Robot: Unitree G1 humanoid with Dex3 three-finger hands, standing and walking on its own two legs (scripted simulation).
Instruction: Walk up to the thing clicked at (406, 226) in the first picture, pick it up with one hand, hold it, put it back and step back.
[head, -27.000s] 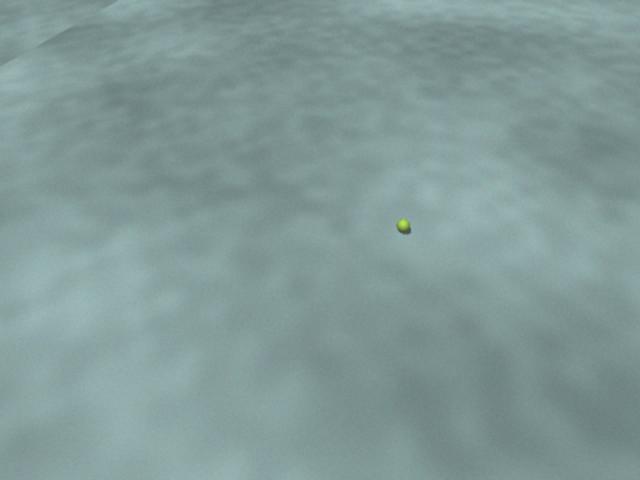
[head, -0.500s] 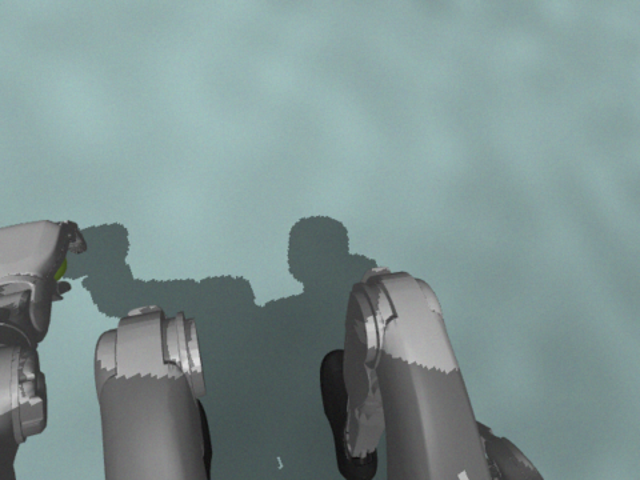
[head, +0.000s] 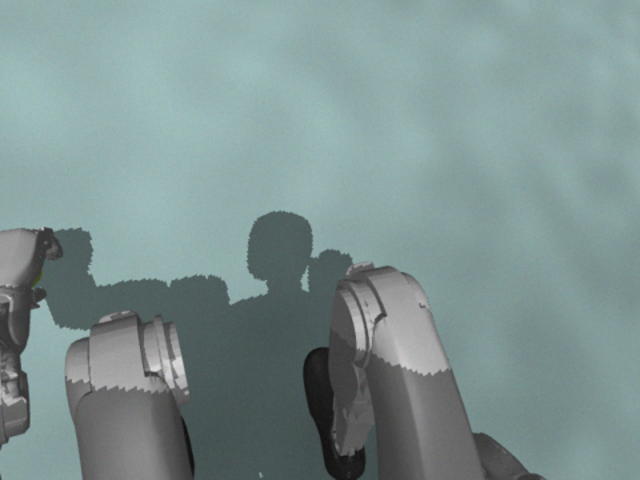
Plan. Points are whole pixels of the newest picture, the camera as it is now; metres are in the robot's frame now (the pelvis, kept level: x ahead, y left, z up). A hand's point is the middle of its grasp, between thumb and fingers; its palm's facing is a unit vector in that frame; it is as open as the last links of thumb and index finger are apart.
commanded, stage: rest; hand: left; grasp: from above
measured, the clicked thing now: (16, 271) +0.40 +0.31 -0.25
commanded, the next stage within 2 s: open in 0.44 s
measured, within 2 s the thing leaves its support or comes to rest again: rests again in 0.14 s
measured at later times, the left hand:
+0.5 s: hand (15, 288) +0.37 +0.30 -0.23, palm faces -0.46 -0.14 -0.88, open 7.3 cm
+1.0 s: hand (13, 284) +0.38 +0.31 -0.24, palm faces -0.45 -0.16 -0.88, open 13.1 cm
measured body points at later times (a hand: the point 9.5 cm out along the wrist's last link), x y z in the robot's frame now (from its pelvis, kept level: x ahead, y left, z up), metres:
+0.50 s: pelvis +0.00 +0.00 +0.00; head +0.23 +0.11 +0.37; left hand +0.39 +0.31 -0.18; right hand +0.07 -0.27 -0.08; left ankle +0.06 +0.12 -0.25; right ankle +0.10 -0.13 -0.25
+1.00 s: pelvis -0.01 +0.00 +0.00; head +0.24 +0.11 +0.36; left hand +0.40 +0.31 -0.19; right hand +0.07 -0.27 -0.07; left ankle +0.06 +0.12 -0.25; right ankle +0.10 -0.13 -0.25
